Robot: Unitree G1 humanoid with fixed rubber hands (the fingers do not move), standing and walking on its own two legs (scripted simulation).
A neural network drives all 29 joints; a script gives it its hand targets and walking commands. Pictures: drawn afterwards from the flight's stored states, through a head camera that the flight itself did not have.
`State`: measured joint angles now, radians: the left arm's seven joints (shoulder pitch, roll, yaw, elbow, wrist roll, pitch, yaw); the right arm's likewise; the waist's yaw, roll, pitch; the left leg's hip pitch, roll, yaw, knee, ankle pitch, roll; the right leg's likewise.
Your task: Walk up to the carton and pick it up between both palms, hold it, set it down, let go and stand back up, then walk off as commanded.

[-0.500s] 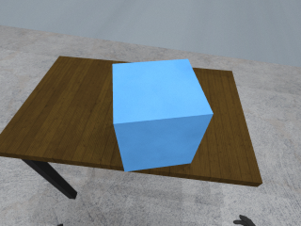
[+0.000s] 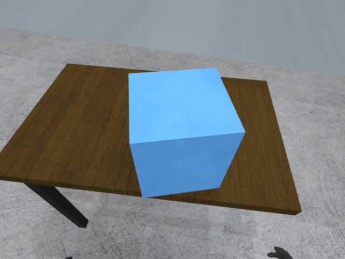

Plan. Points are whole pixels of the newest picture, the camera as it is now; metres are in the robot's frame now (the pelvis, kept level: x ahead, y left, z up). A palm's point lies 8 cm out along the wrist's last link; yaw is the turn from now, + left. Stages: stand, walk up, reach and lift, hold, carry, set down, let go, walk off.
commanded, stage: walk up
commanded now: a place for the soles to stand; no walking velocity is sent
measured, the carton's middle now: (177, 135) +0.39 -0.01 +0.05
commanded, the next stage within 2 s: none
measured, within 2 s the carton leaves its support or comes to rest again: neither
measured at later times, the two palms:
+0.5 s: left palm out of the picture +0.08 +0.27 -0.12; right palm out of the picture +0.10 -0.28 -0.11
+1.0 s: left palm out of the picture +0.08 +0.27 -0.12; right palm out of the picture +0.10 -0.28 -0.11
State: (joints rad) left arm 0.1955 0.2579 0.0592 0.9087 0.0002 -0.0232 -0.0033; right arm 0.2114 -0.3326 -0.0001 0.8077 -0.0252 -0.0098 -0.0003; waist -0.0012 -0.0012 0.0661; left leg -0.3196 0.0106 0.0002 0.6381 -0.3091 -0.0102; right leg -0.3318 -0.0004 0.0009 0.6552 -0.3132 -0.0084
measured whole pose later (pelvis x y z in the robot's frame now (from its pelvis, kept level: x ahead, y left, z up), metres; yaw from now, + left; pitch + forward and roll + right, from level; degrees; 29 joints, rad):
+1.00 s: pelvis +0.01 +0.00 +0.00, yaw +0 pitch +0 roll +0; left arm 0.20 0.26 0.06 0.92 0.00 -0.02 0.00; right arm 0.21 -0.33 0.00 0.81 -0.03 -0.01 0.00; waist 0.00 0.00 0.07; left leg -0.32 0.01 0.00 0.64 -0.32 -0.01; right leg -0.33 0.00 0.00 0.66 -0.32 -0.01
